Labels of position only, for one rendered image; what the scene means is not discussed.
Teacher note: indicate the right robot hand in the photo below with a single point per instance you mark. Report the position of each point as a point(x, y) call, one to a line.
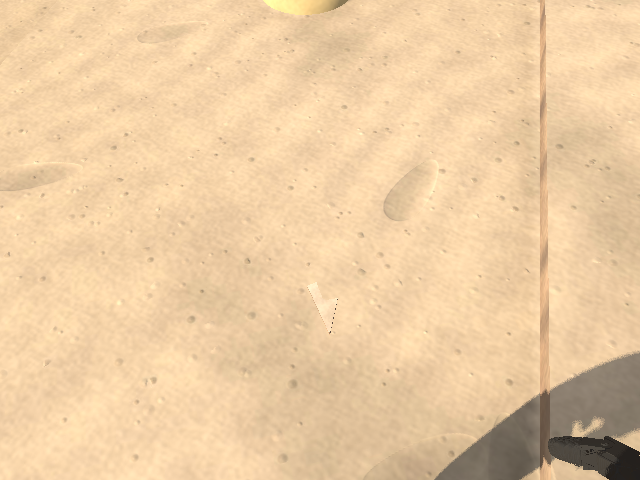
point(611, 458)

